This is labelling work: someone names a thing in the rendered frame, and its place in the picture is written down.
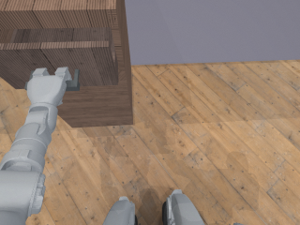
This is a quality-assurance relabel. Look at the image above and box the left robot upper arm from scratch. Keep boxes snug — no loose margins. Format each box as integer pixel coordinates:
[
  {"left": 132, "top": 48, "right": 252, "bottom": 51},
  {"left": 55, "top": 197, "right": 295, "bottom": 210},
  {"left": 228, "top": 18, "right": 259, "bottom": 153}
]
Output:
[{"left": 0, "top": 170, "right": 46, "bottom": 225}]

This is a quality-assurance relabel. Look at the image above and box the cabinet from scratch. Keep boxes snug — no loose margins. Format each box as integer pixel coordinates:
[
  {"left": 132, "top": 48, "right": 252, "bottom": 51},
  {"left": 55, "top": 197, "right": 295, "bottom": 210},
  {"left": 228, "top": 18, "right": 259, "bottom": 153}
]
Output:
[{"left": 0, "top": 0, "right": 133, "bottom": 128}]

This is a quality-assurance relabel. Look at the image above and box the handle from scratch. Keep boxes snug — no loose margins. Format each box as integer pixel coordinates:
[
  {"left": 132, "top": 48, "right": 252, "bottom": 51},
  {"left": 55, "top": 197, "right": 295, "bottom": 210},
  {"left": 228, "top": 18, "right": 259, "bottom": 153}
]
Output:
[{"left": 24, "top": 68, "right": 81, "bottom": 92}]

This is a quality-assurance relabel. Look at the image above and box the robot left forearm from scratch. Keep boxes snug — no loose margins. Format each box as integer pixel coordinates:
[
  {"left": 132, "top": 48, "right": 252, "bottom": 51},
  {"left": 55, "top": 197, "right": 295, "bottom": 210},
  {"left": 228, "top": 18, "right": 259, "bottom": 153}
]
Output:
[{"left": 0, "top": 102, "right": 58, "bottom": 174}]

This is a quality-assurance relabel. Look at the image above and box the right robot shin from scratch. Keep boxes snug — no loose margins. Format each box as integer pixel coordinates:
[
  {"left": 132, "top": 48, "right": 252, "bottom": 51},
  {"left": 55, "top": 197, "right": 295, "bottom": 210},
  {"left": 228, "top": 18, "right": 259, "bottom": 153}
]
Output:
[{"left": 167, "top": 189, "right": 182, "bottom": 225}]

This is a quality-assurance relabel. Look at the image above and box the left robot hand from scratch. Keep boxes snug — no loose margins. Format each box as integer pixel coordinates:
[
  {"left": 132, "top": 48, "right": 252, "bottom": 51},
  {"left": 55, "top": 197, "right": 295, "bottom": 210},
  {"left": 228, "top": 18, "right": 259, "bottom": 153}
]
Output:
[{"left": 26, "top": 67, "right": 72, "bottom": 107}]

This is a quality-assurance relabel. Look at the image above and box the drawer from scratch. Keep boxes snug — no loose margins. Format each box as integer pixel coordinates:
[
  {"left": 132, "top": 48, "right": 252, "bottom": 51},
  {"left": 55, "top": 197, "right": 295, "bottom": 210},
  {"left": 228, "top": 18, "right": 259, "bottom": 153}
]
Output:
[{"left": 0, "top": 27, "right": 119, "bottom": 89}]

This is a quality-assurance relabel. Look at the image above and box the robot left thigh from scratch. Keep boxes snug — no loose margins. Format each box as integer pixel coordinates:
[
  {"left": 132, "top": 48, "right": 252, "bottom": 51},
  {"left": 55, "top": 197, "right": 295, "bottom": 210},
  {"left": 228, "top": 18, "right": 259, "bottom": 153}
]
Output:
[{"left": 102, "top": 200, "right": 135, "bottom": 225}]

